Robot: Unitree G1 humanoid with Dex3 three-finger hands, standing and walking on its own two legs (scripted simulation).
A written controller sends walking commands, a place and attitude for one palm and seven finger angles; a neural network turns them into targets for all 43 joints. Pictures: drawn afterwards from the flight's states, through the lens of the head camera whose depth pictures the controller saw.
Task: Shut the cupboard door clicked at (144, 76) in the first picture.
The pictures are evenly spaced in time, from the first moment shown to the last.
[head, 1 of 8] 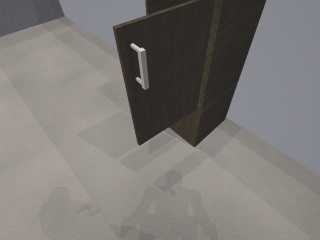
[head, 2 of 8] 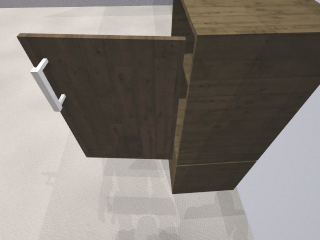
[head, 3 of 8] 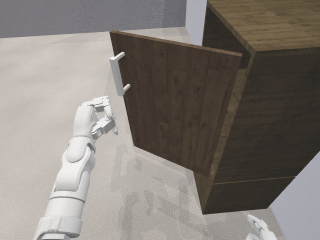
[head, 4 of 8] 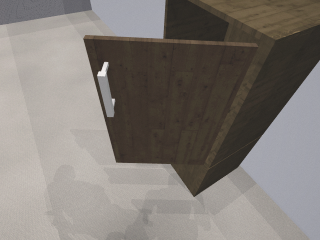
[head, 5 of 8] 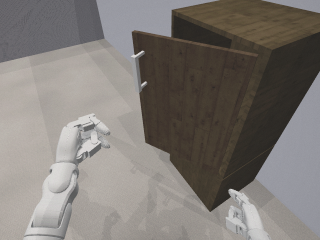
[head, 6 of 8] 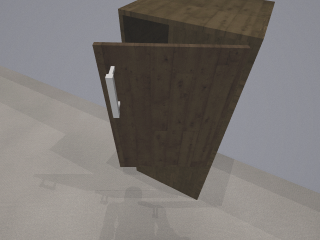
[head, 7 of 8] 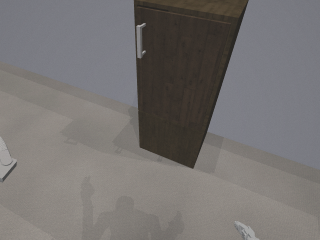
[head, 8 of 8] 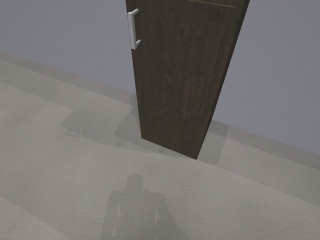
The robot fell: no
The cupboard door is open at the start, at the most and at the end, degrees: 84 84 0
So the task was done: yes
